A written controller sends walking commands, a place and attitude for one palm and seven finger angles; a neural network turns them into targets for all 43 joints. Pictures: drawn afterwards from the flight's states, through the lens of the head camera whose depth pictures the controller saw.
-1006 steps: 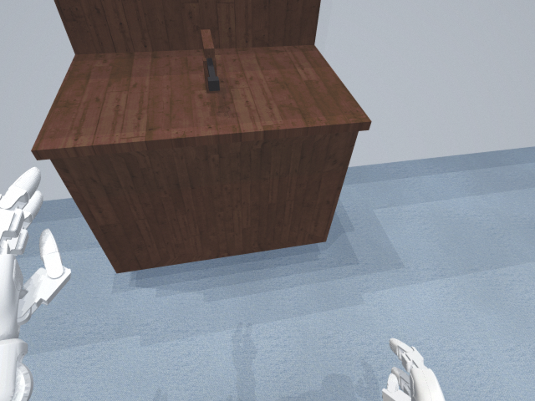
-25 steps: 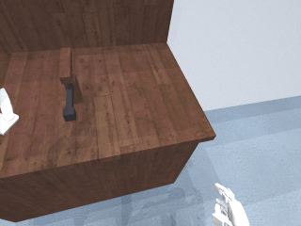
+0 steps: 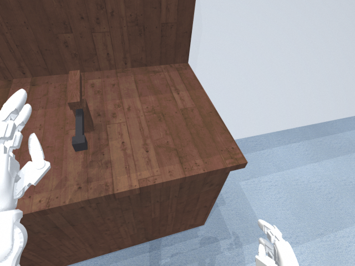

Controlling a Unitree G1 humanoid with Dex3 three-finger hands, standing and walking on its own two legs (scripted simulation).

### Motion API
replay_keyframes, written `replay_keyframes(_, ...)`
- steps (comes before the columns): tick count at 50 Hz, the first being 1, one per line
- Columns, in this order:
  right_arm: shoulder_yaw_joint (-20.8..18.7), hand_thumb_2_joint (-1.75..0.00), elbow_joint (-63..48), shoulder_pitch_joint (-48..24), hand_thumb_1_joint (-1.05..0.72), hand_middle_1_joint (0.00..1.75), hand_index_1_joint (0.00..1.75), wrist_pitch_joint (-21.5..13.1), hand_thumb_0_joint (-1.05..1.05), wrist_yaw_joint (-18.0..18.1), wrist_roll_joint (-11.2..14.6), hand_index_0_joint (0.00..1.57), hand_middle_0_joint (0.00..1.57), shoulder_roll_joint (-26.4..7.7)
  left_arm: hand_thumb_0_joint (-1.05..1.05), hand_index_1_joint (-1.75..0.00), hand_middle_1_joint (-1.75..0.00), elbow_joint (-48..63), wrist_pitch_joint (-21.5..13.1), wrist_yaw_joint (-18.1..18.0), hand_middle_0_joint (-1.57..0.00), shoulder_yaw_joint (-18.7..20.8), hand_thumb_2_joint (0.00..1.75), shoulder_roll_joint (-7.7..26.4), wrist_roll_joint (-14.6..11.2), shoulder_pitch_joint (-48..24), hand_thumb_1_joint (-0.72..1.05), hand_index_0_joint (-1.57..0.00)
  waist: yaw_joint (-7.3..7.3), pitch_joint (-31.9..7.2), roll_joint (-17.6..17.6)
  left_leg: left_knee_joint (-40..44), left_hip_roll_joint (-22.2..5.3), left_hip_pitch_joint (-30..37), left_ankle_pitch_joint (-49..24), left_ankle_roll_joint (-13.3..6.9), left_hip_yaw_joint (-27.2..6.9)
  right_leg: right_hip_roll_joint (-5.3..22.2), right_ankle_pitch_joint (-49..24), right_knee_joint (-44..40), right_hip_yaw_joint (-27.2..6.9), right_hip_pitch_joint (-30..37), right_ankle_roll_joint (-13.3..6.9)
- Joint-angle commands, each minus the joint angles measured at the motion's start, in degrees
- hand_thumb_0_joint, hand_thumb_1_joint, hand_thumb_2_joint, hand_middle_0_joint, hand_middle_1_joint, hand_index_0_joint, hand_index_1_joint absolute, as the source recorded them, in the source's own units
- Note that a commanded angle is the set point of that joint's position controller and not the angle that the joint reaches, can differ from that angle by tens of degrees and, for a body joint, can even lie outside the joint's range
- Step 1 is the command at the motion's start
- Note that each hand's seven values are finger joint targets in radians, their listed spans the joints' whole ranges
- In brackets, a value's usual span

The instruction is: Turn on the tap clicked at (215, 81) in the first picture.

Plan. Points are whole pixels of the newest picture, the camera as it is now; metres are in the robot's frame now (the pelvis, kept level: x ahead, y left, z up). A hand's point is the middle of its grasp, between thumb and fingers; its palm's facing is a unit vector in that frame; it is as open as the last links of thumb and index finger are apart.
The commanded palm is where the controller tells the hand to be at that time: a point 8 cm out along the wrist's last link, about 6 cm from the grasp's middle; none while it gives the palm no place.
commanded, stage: come to a stop and stand still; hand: left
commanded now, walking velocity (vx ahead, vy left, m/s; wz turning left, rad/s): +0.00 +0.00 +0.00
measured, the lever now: (79, 143) +0.35 +0.28 +0.06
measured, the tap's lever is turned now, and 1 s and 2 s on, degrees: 0 0 0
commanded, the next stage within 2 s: look again from close up in 0.28 s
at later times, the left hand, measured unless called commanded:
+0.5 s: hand (47, 164) +0.23 +0.25 +0.16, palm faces +0.39 -0.86 -0.34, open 7.4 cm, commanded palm +0.17 +0.28 +0.18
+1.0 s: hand (54, 165) +0.23 +0.24 +0.16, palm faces +0.40 -0.86 -0.33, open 7.4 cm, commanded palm +0.17 +0.27 +0.18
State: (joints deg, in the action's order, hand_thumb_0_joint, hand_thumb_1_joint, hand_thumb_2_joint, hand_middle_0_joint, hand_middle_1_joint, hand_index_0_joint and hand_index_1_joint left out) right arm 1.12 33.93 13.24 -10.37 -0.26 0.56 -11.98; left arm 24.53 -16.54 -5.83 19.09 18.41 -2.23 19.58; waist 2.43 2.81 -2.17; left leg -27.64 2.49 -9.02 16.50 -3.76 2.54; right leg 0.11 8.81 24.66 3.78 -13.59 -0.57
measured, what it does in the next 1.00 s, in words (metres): stands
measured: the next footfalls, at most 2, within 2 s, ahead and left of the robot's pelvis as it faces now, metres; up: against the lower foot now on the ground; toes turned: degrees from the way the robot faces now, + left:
none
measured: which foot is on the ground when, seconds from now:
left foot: down 0.00-1.00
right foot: down 0.00-1.00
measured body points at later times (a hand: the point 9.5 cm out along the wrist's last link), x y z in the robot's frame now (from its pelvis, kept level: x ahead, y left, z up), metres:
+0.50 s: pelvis +0.01 +0.00 +0.00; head +0.02 +0.03 +0.45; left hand +0.20 +0.30 +0.18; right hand +0.18 -0.22 -0.07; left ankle -0.01 +0.07 -0.74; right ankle +0.05 -0.12 -0.74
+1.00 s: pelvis +0.01 -0.01 +0.00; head +0.03 +0.02 +0.45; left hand +0.20 +0.29 +0.18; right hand +0.19 -0.23 -0.07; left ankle -0.01 +0.07 -0.74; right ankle +0.05 -0.12 -0.74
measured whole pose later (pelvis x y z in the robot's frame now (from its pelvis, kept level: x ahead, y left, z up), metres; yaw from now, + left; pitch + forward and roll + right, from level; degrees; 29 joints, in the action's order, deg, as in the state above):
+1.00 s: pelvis +0.01 -0.01 +0.00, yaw +0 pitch -2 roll -1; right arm 1.2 32.8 11.9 -6.0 0.6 0.7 -10.1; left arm 25.0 -11.5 -5.7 20.4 20.1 -2.9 22.1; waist 1.9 4.0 -2.7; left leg -25.4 2.0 -8.0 15.9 -2.9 2.5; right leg -0.4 8.8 23.6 3.8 -13.1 -1.2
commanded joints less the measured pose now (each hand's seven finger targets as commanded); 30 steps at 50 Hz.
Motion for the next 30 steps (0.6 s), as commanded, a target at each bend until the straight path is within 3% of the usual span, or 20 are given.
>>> replay_keyframes(1,-2.9,-0.90,-9.2,-5.1,-0.90,0.30,0.30,-1.6,0.00,1.0,0.3,0.20,0.20,-6.9,0.00,-0.30,-0.30,7.8,-1.8,-0.6,-0.20,5.9,0.90,10.4,-0.5,-3.3,0.90,-0.20,-0.75,-4.6,2.9,8.9,-5.9,-9.3,-4.9,3.5,-6.6,3.6,-2.8,-2.8,-6.7,9.6,-0.8)
replay_keyframes(4,-2.7,-0.90,-9.9,-6.1,-0.90,0.30,0.30,-1.2,0.00,1.3,0.3,0.20,0.20,-6.6,0.00,-0.30,-0.30,10.9,-1.9,-0.6,-0.20,8.1,0.90,12.7,-0.4,-4.0,0.90,-0.20,-0.66,-5.0,4.9,9.5,-6.0,-9.4,-4.1,3.2,-6.4,3.3,-3.0,-2.8,-6.4,10.4,-0.6)
replay_keyframes(5,-2.6,-0.90,-9.9,-5.7,-0.90,0.30,0.30,-1.0,0.00,1.4,0.0,0.20,0.20,-6.6,0.00,-0.30,-0.30,10.7,-2.0,-0.4,-0.20,6.9,0.90,11.2,-0.5,-4.0,0.90,-0.20,-0.86,-5.2,4.3,9.8,-6.0,-10.1,-4.7,3.2,-6.8,3.2,-3.3,-2.5,-5.6,11.3,-0.5)
replay_keyframes(9,-2.6,-0.90,-10.5,-6.3,-0.90,0.30,0.30,-1.7,0.00,1.3,0.1,0.20,0.20,-6.5,0.00,-0.30,-0.30,16.4,-2.1,-0.4,-0.20,7.5,0.90,12.5,-0.5,-4.2,0.90,-0.20,-0.57,-8.2,6.6,8.7,-5.7,-7.4,-8.5,3.4,-6.0,2.9,-7.8,-1.5,-5.6,13.0,-0.5)
replay_keyframes(10,-2.6,-0.90,-10.4,-5.8,-0.90,0.30,0.30,-1.6,0.00,1.3,-0.2,0.20,0.20,-6.6,0.00,-0.30,-0.30,15.6,-2.0,-0.3,-0.20,6.4,0.90,11.2,-0.6,-3.6,0.90,-0.20,-0.73,-8.3,6.1,8.5,-5.8,-7.4,-9.3,3.5,-6.1,3.0,-8.3,-1.6,-5.6,13.0,-0.5)
replay_keyframes(14,-3.0,-0.90,-9.8,-5.7,-0.90,0.30,0.30,-1.7,0.00,1.2,0.0,0.20,0.20,-6.7,0.00,-0.30,-0.30,15.5,-1.4,-0.7,-0.20,7.4,0.90,11.8,-0.4,-1.5,0.90,-0.20,-0.77,-9.8,6.3,7.1,-5.9,-4.8,-14.8,4.6,-5.7,3.2,-13.1,-0.9,-5.3,13.2,-0.8)
replay_keyframes(15,-3.0,-0.90,-9.6,-5.1,-0.90,0.30,0.30,-1.3,0.00,1.2,-0.2,0.20,0.20,-6.9,0.00,-0.30,-0.30,13.8,-1.2,-0.6,-0.20,6.2,0.90,10.3,-0.5,-0.8,0.90,-0.20,-0.93,-9.3,5.7,7.2,-5.9,-5.4,-15.3,4.7,-5.9,3.3,-13.0,-1.0,-5.1,13.1,-0.8)
replay_keyframes(19,-3.1,-0.90,-9.4,-5.7,-0.90,0.30,0.30,-0.7,0.00,1.4,0.2,0.20,0.20,-6.9,0.00,-0.30,-0.30,12.8,-0.5,-0.7,-0.20,7.0,0.90,11.1,-0.4,-0.4,0.90,-0.20,-0.92,-7.6,5.4,8.1,-6.3,-5.5,-14.8,5.2,-6.1,2.9,-11.8,-1.0,-4.8,11.9,-0.7)
replay_keyframes(20,-3.0,-0.90,-9.4,-5.4,-0.90,0.30,0.30,-0.3,0.00,1.5,0.0,0.20,0.20,-7.0,0.00,-0.30,-0.30,11.5,-0.4,-0.5,-0.20,5.6,0.90,9.7,-0.6,-0.5,0.90,-0.20,-1.02,-6.9,4.6,8.6,-6.4,-6.5,-14.2,5.3,-6.4,2.8,-10.5,-1.0,-4.3,11.8,-0.5)
replay_keyframes(23,-3.2,-0.90,-9.9,-5.5,-0.90,0.30,0.30,0.0,0.00,1.7,0.1,0.20,0.20,-6.9,0.00,-0.30,-0.30,11.8,-0.2,-0.6,-0.20,6.3,0.90,10.5,-0.5,-0.7,0.90,-0.20,-0.83,-6.9,2.8,8.7,-6.6,-7.1,-11.7,4.6,-6.4,3.3,-9.9,-1.7,-5.0,12.6,-0.5)
replay_keyframes(28,-3.2,-0.90,-10.1,-5.9,-0.90,0.30,0.30,0.0,0.00,1.7,0.1,0.20,0.20,-7.0,0.00,-0.30,-0.30,15.1,-0.3,-0.6,-0.20,5.7,0.90,10.8,-0.3,-2.4,0.90,-0.20,-0.78,-6.7,6.0,10.0,-6.7,-7.3,-10.8,4.9,-6.7,2.7,-8.3,-0.9,-4.5,12.6,-0.4)
replay_keyframes(29,-3.0,-0.90,-9.9,-6.8,-0.90,0.30,0.30,-0.1,0.00,1.7,0.2,0.20,0.20,-6.8,0.00,-0.30,-0.30,16.5,-0.3,-0.8,-0.20,6.8,0.90,12.1,-0.3,-2.7,0.90,-0.20,-0.72,-6.9,7.9,10.0,-6.6,-6.9,-11.2,5.2,-6.6,2.4,-8.5,-0.6,-4.3,12.2,-0.3)
replay_keyframes(30,-2.9,-0.90,-9.8,-6.3,-0.90,0.30,0.30,0.1,0.00,1.7,-0.1,0.20,0.20,-6.9,0.00,-0.30,-0.30,15.7,-0.4,-0.7,-0.20,5.8,0.90,10.7,-0.3,-2.6,0.90,-0.20,-0.81,-7.0,7.6,10.2,-6.5,-7.6,-11.1,5.2,-6.9,2.3,-8.0,-0.5,-4.1,12.8,-0.4)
